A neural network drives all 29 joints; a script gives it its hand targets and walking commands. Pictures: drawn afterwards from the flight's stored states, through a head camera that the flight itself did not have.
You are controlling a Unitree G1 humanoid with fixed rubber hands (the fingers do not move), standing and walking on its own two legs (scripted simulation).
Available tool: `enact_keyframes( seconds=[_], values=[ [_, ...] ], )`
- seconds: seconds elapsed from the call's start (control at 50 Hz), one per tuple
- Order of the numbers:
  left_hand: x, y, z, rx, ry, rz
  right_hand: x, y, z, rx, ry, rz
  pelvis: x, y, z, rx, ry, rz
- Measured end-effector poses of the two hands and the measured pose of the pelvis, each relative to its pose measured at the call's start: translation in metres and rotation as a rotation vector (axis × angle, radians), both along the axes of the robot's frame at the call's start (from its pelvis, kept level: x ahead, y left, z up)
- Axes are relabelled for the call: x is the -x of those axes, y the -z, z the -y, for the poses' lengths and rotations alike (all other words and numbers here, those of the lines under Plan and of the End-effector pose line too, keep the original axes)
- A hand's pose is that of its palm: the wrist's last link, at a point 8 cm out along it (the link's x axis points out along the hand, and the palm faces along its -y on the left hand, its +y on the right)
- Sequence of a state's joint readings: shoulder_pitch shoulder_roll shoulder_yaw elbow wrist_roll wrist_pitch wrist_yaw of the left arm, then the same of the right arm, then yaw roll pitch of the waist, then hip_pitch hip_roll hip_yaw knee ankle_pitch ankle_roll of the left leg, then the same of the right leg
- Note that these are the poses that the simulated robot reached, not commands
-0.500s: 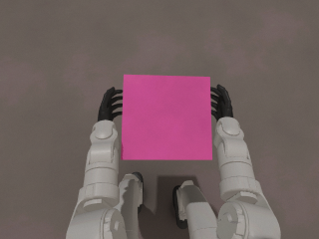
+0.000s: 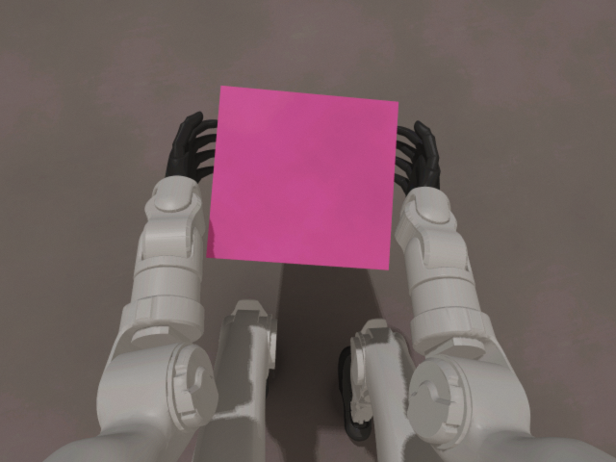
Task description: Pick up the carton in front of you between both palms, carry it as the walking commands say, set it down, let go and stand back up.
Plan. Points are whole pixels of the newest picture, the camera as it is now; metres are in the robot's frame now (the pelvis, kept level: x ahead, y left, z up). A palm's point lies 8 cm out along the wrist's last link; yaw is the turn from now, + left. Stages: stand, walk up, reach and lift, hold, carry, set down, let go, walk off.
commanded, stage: set down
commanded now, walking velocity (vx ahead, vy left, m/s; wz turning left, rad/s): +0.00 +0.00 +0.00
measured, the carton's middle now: (301, 193) +0.45 +0.06 -0.18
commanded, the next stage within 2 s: none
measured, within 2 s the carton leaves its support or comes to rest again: rests again in 1.08 s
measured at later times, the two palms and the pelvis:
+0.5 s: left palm (193, 183) +0.47 +0.24 -0.25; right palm (370, 195) +0.48 -0.06 -0.24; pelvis -0.03 +0.01 -0.12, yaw -3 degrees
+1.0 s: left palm (200, 186) +0.49 +0.25 -0.33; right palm (356, 200) +0.49 -0.05 -0.33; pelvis -0.04 +0.01 -0.18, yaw -3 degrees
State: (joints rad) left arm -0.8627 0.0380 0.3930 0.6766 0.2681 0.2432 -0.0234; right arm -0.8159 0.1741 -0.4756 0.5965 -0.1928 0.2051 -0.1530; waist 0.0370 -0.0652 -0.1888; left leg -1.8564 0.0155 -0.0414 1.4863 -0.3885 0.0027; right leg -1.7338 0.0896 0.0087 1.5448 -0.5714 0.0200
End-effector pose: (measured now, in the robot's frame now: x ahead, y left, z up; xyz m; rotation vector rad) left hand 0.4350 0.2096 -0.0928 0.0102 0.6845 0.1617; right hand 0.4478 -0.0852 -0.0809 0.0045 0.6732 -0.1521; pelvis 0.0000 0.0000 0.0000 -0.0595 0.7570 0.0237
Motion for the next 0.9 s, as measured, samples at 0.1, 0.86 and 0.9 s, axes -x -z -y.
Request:
enact_keyframes(
  seconds=[0.1,0.86,0.9],
  values=[
    [-0.008,0.035,-0.006,0.001,0.008,0.007,-0.005,0.036,-0.006,0.0,0.006,0.006,0.007,0.028,-0.001,0.009,0.005,-0.022],
    [-0.054,0.241,-0.04,-0.026,0.054,-0.062,-0.044,0.246,-0.036,-0.007,-0.015,-0.055,0.036,0.174,-0.01,0.026,0.04,0.088],
    [-0.056,0.241,-0.04,-0.023,0.052,-0.063,-0.044,0.247,-0.036,-0.009,-0.02,-0.056,0.036,0.177,-0.01,0.023,0.041,0.095]
  ],
)
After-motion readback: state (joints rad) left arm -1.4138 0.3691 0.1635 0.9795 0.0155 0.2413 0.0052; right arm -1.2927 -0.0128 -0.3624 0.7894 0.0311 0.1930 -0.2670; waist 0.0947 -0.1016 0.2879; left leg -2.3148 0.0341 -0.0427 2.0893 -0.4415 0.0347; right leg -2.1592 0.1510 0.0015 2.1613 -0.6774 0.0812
